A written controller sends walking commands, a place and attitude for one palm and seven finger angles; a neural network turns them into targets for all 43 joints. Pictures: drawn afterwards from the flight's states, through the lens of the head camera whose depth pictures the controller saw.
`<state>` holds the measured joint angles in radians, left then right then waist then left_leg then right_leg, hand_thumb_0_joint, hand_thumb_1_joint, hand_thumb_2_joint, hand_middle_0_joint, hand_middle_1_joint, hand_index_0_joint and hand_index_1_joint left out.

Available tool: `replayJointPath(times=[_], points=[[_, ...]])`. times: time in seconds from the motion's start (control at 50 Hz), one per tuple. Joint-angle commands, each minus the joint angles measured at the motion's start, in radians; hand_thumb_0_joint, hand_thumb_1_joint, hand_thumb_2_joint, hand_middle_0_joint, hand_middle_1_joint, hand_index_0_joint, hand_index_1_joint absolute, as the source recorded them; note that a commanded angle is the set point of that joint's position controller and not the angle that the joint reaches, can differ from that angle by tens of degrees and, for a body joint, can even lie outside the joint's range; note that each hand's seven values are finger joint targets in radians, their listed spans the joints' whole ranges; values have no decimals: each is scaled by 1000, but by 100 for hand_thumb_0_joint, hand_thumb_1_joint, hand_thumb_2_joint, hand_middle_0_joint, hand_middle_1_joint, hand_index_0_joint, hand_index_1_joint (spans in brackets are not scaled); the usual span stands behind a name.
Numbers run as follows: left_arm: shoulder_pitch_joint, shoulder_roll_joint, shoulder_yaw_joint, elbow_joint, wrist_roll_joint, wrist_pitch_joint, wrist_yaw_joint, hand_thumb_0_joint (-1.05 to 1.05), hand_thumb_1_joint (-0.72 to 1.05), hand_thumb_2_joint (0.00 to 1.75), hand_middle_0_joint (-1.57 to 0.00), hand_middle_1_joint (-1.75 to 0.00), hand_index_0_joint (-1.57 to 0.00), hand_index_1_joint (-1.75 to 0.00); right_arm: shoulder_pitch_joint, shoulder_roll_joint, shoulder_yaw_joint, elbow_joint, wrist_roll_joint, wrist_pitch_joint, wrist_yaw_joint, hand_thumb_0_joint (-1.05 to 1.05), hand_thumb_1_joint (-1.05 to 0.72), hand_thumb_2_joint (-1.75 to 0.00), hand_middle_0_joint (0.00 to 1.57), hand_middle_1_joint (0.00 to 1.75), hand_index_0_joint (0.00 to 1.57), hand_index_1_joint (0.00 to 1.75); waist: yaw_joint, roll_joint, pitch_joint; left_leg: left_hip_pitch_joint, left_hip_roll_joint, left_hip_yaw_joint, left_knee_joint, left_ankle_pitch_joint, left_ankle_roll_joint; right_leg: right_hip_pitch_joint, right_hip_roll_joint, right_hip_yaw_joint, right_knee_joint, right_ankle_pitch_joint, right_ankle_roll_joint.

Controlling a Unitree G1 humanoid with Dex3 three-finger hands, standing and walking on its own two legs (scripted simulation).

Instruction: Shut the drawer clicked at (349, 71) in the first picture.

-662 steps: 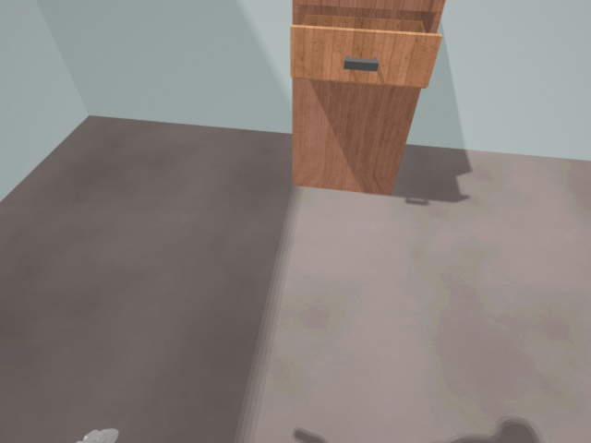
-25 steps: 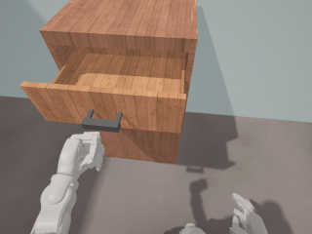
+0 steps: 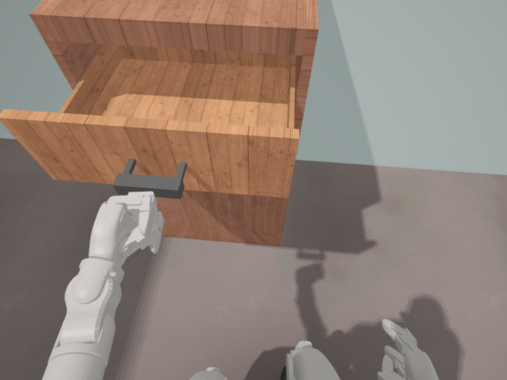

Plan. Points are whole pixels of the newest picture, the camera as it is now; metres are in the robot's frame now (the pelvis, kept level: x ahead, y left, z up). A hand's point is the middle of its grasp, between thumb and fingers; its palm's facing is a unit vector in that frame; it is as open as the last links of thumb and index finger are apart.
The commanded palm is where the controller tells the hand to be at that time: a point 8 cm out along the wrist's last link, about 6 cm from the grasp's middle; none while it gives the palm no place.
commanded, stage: bring the fist close to the handle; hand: left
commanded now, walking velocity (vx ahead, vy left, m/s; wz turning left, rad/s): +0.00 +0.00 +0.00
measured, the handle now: (153, 175) +0.43 +0.18 +0.06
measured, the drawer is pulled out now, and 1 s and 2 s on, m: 0.21 0.14 0.03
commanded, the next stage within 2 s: push the drawer shut in 0.20 s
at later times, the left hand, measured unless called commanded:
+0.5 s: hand (162, 220) +0.34 +0.15 +0.05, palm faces -0.10 -0.99 -0.05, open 3.3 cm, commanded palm +0.34 +0.20 +0.06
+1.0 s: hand (171, 186) +0.41 +0.15 +0.05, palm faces -0.09 -0.99 -0.05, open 3.3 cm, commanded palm +0.39 +0.20 +0.06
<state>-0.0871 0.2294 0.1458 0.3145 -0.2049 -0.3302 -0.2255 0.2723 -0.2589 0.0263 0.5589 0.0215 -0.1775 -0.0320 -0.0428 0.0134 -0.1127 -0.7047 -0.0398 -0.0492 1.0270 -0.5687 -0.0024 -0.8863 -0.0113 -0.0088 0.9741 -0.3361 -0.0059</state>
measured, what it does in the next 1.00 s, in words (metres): stands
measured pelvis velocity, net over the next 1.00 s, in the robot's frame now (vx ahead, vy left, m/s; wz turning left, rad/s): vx -0.01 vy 0.00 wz -0.01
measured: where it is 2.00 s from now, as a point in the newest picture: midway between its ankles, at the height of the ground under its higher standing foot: outside the picture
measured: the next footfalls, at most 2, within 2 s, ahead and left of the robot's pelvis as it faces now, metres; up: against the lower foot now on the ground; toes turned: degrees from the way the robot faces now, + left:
none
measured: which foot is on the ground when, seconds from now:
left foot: down 0.00-1.00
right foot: down 0.00-1.00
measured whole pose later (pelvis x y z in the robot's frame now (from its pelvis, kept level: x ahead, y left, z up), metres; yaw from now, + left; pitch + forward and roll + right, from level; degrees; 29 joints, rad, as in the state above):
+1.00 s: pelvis -0.01 +0.00 +0.00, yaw +0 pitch +16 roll +0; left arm -0.47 0.29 0.21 0.71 -0.16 -0.34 -0.22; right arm 0.31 -0.26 0.04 0.59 0.01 -0.09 -0.03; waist -0.09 0.01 -0.11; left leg -0.76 -0.04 -0.04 1.04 -0.56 0.00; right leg -0.94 -0.01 -0.01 0.97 -0.32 -0.01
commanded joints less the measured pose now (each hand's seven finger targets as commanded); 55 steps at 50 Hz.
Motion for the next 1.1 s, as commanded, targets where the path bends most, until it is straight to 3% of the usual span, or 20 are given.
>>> replayJointPath(times=[0.0,0.04,0.1,0.14,0.18,0.24,0.28,0.34,0.4,0.46,0.5,0.54,0.64,0.7,0.8,0.88,0.94,0.96,1.02,1.08], points=[[-234,118,34,-207,-11,-46,8,0,90,90,-140,-160,-140,-160,-9,-126,-46,-150,6,-35,-10,0,-90,-90,20,30,20,30,-1,14,-279,-64,12,35,-188,275,0,394,-13,-1,-116,103,-17],[-235,131,45,-182,-12,-36,15,0,90,90,-140,-160,-140,-160,-4,-133,-45,-155,2,-28,-11,0,-90,-90,20,30,20,30,-8,-63,-273,-86,13,31,-183,258,8,400,-8,-1,-121,82,-13],[-256,117,36,-198,-7,-36,20,0,90,90,-140,-160,-140,-160,-6,-126,-44,-159,4,-21,-9,0,-90,-90,20,30,20,30,-2,-9,-284,-72,10,35,-189,256,3,397,-11,-1,-120,83,-16],[-240,138,48,-209,-1,-41,26,0,90,90,-140,-160,-140,-160,0,-130,-47,-163,1,-18,-9,0,-90,-90,20,30,20,30,4,-22,-307,-59,13,29,-186,299,2,410,-7,-6,-105,126,-19],[-202,97,16,-239,3,-44,27,0,90,90,-140,-160,-140,-160,4,-120,-47,-168,-1,-16,-2,0,-90,-90,20,30,20,30,9,23,-326,-29,14,31,-187,345,-6,413,-10,-12,-96,172,-20],[-189,119,33,-225,3,-39,39,0,90,90,-140,-160,-140,-160,9,-126,-48,-166,-3,-8,-1,0,-90,-90,20,30,20,30,1,-32,-304,-51,18,28,-179,351,-3,413,-5,-14,-94,185,-19],[-164,117,43,-237,4,-39,37,0,90,90,-140,-160,-140,-160,7,-121,-49,-171,-3,-3,2,0,-90,-90,20,30,20,30,11,-18,-305,-57,14,37,-184,340,-3,433,-9,-7,-101,186,-19],[-258,124,30,-242,10,-45,44,0,90,90,-140,-160,-140,-160,-2,-123,-46,-163,-1,3,-4,0,-90,-90,20,30,20,30,-14,-12,-273,-69,15,37,-174,305,3,397,-8,-3,-103,151,-18],[-324,101,9,-208,15,-47,46,0,90,90,-140,-160,-140,-160,7,-118,-48,-144,1,2,-7,0,-90,-90,20,30,20,30,-27,8,-287,-47,17,34,-169,313,-2,375,-8,-8,-100,153,-16],[-362,138,42,-187,15,-49,42,0,90,90,-140,-160,-140,-160,17,-124,-50,-134,-1,2,-12,0,-90,-90,20,30,20,30,-19,5,-349,-40,14,34,-161,345,-1,413,-8,-2,-90,194,-18],[-407,107,10,-162,12,-45,36,0,90,90,-140,-160,-140,-160,15,-121,-47,-127,3,3,-12,0,-90,-90,20,30,20,30,-32,25,-311,-37,17,31,-167,339,-7,381,-9,-11,-92,182,-19],[-464,106,2,-139,13,-44,38,0,90,90,-140,-160,-140,-160,20,-125,-47,-118,0,4,-15,0,-90,-90,20,30,20,30,-44,-4,-319,-45,18,27,-158,330,0,374,-7,-9,-91,174,-17],[-582,165,50,-46,16,-44,35,0,90,90,-140,-160,-140,-160,32,-132,-42,-96,0,11,-21,0,-90,-90,20,30,20,30,-50,1,-328,-78,12,32,-155,286,4,382,-9,2,-98,141,-16],[-599,148,48,-11,13,-51,28,0,90,90,-140,-160,-140,-160,42,-129,-44,-95,-1,15,-16,0,-90,-90,20,30,20,30,-42,10,-363,-63,10,36,-161,305,1,403,-9,3,-100,167,-17],[-665,185,82,69,13,-64,23,0,90,90,-140,-160,-140,-160,54,-132,-40,-89,-4,29,-10,0,-90,-90,20,30,20,30,-45,6,-356,-101,9,43,-164,273,3,411,-8,14,-106,148,-16],[-738,224,115,160,18,-75,19,0,90,90,-140,-160,-140,-160,67,-137,-37,-82,-5,43,-9,0,-90,-90,20,30,20,30,-51,-6,-331,-139,8,49,-168,219,7,400,-6,25,-118,90,-15],[-760,278,162,190,21,-90,19,0,90,90,-140,-160,-140,-160,86,-147,-43,-81,-10,52,-9,0,-90,-90,20,30,20,30,-46,-8,-375,-131,9,49,-161,250,10,417,-2,26,-107,126,-18],[-795,246,132,198,23,-93,15,0,90,90,-140,-160,-140,-160,88,-141,-39,-77,-10,54,-7,0,-90,-90,20,30,20,30,-58,10,-377,-129,7,53,-163,247,10,413,-3,27,-108,132,-16],[-825,244,138,245,24,-102,16,0,90,90,-140,-160,-140,-160,103,-145,-44,-68,-13,62,-3,0,-90,-90,20,30,20,30,-61,10,-382,-130,9,54,-165,249,8,404,-3,24,-107,137,-17],[-911,284,158,311,35,-107,13,0,90,90,-140,-160,-140,-160,116,-152,-42,-52,-15,72,-4,0,-90,-90,20,30,20,30,-78,5,-366,-154,11,53,-158,222,11,375,-1,27,-106,108,-15]])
